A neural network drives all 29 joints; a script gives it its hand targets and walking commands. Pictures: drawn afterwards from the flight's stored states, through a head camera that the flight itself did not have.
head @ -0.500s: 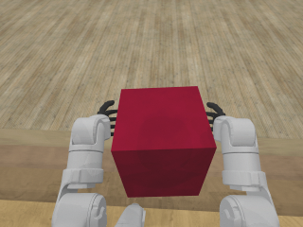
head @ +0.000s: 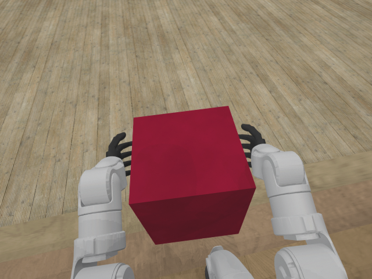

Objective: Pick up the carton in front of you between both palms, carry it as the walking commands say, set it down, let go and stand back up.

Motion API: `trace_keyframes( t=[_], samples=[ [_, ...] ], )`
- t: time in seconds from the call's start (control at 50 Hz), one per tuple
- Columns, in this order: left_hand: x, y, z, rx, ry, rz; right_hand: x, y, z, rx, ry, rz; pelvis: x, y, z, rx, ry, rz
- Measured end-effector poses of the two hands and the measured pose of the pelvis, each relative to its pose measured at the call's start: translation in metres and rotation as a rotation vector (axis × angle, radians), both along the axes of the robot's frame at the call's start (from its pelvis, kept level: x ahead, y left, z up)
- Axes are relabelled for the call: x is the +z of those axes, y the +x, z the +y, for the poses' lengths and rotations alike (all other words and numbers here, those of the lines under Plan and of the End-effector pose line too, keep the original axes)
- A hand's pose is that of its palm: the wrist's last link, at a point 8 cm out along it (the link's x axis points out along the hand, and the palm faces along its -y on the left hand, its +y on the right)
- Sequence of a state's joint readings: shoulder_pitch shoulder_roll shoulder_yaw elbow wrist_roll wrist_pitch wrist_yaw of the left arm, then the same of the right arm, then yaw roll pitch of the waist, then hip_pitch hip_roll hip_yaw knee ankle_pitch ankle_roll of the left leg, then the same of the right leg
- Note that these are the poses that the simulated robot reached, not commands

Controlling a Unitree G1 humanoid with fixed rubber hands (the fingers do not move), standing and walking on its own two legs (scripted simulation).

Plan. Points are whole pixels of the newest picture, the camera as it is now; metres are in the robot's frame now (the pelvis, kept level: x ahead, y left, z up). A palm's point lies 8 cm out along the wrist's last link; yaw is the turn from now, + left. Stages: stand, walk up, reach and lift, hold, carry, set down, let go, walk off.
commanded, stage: carry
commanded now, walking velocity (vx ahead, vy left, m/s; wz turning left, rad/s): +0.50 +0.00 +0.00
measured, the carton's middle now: (189, 179) +0.34 -0.04 +0.00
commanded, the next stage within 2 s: none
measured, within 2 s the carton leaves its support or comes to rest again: neither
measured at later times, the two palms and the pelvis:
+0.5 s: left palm (123, 101) +0.75 +0.14 -0.08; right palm (202, 96) +0.74 -0.16 -0.09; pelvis +0.39 -0.02 -0.21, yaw +0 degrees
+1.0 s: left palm (132, 87) +1.10 +0.14 -0.29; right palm (186, 77) +1.13 -0.16 -0.28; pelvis +0.77 -0.05 -0.38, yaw +0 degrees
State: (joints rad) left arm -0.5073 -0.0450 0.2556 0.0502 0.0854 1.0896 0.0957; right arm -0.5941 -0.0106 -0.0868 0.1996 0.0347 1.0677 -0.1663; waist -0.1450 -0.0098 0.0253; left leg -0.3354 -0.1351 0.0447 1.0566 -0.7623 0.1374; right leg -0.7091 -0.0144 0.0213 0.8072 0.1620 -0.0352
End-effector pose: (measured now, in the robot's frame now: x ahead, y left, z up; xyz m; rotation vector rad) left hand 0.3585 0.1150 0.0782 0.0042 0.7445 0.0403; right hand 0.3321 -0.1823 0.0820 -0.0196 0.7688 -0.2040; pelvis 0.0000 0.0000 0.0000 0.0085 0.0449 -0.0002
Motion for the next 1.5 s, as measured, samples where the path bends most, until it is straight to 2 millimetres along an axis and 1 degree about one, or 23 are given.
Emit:
trace_keyframes(
  t=[0.08, 0.12, 0.16, 0.24, 0.3, 0.38, 0.44, 0.5, 0.54, 0.64, 0.7, 0.8, 0.86, 0.92, 0.96, 1.02, 1.1, 1.2, 1.28, 1.32, 1.38, 1.44, 1.5],
  samples=[
    [-0.02, 0.066, 0.0, 0.051, 0.006, -0.095, -0.017, 0.086, -0.001, 0.059, -0.008, -0.094, -0.049, 0.074, -0.018, -0.001, 0.018, -0.028],
    [-0.033, 0.094, 0.01, 0.098, 0.033, -0.133, -0.031, 0.131, 0.008, 0.109, 0.008, -0.134, -0.076, 0.107, -0.025, -0.008, -0.001, -0.031],
    [-0.053, 0.116, 0.02, 0.132, 0.038, -0.111, -0.051, 0.165, 0.019, 0.143, 0.015, -0.113, -0.092, 0.135, -0.032, -0.01, -0.018, -0.025],
    [-0.094, 0.157, 0.033, 0.18, 0.027, -0.006, -0.094, 0.217, 0.033, 0.178, 0.021, -0.01, -0.107, 0.188, -0.041, 0.003, -0.025, -0.014],
    [-0.114, 0.196, 0.037, 0.185, 0.037, 0.038, -0.121, 0.255, 0.037, 0.179, 0.03, 0.033, -0.116, 0.227, -0.041, 0.005, -0.017, -0.005],
    [-0.129, 0.263, 0.037, 0.164, 0.062, 0.013, -0.147, 0.312, 0.037, 0.156, 0.058, 0.007, -0.138, 0.285, -0.033, -0.006, -0.014, -0.001],
    [-0.139, 0.323, 0.035, 0.137, 0.06, -0.049, -0.161, 0.36, 0.034, 0.126, 0.059, -0.054, -0.167, 0.337, -0.024, -0.009, -0.022, -0.01],
    [-0.157, 0.39, 0.024, 0.066, 0.038, -0.127, -0.176, 0.406, 0.022, 0.065, 0.027, -0.132, -0.209, 0.393, -0.015, 0.004, -0.03, -0.029],
    [-0.175, 0.427, 0.013, 0.024, 0.035, -0.129, -0.193, 0.431, 0.012, 0.033, 0.01, -0.132, -0.23, 0.421, -0.01, 0.009, -0.009, -0.024],
    [-0.231, 0.491, -0.006, -0.018, 0.045, -0.008, -0.245, 0.482, -0.006, -0.02, 0.019, -0.007, -0.252, 0.488, -0.002, -0.004, 0.003, -0.014],
    [-0.258, 0.529, -0.009, -0.015, 0.029, 0.041, -0.265, 0.521, -0.009, -0.017, 0.004, 0.042, -0.26, 0.528, -0.005, -0.001, -0.003, -0.004],
    [-0.29, 0.605, -0.012, 0.015, -0.002, 0.003, -0.285, 0.609, -0.013, 0.011, -0.026, 0.004, -0.291, 0.605, -0.018, 0.01, -0.001, -0.002],
    [-0.302, 0.656, -0.009, 0.053, 0.01, -0.069, -0.299, 0.675, -0.012, 0.05, -0.017, -0.068, -0.325, 0.662, -0.029, 0.008, 0.016, -0.027],
    [-0.323, 0.7, 0.004, 0.111, 0.044, -0.12, -0.322, 0.741, 0.001, 0.117, 0.005, -0.122, -0.365, 0.714, -0.037, 0.0, -0.009, -0.028],
    [-0.344, 0.722, 0.014, 0.142, 0.045, -0.085, -0.343, 0.774, 0.012, 0.148, 0.008, -0.088, -0.378, 0.741, -0.043, 0.001, -0.025, -0.017],
    [-0.375, 0.753, 0.025, 0.177, 0.038, 0.0, -0.376, 0.813, 0.024, 0.172, 0.011, -0.005, -0.386, 0.781, -0.047, 0.004, -0.026, -0.005],
    [-0.401, 0.807, 0.032, 0.19, 0.049, 0.054, -0.41, 0.866, 0.032, 0.17, 0.036, 0.048, -0.396, 0.835, -0.045, -0.001, -0.019, 0.013],
    [-0.414, 0.9, 0.037, 0.166, 0.066, -0.009, -0.436, 0.947, 0.036, 0.138, 0.067, -0.015, -0.426, 0.917, -0.031, -0.017, -0.025, 0.018],
    [-0.433, 0.989, 0.038, 0.124, 0.042, -0.105, -0.452, 1.02, 0.036, 0.102, 0.036, -0.11, -0.472, 1.0, -0.019, -0.013, -0.056, -0.009],
    [-0.45, 1.029, 0.034, 0.099, 0.024, -0.114, -0.463, 1.054, 0.032, 0.087, 0.003, -0.12, -0.489, 1.028, -0.016, -0.001, -0.028, 0.01],
    [-0.483, 1.071, 0.022, 0.052, 0.024, -0.043, -0.493, 1.082, 0.02, 0.044, -0.002, -0.047, -0.498, 1.055, -0.009, 0.006, -0.022, 0.04],
    [-0.51, 1.095, 0.008, 0.023, 0.011, 0.035, -0.517, 1.095, 0.006, -0.009, 0.014, 0.03, -0.498, 1.08, -0.004, -0.002, -0.016, 0.051],
    [-0.525, 1.116, -0.001, 0.021, -0.009, 0.053, -0.528, 1.112, -0.002, -0.044, 0.026, 0.045, -0.497, 1.104, -0.005, -0.004, -0.012, 0.054]
  ],
)
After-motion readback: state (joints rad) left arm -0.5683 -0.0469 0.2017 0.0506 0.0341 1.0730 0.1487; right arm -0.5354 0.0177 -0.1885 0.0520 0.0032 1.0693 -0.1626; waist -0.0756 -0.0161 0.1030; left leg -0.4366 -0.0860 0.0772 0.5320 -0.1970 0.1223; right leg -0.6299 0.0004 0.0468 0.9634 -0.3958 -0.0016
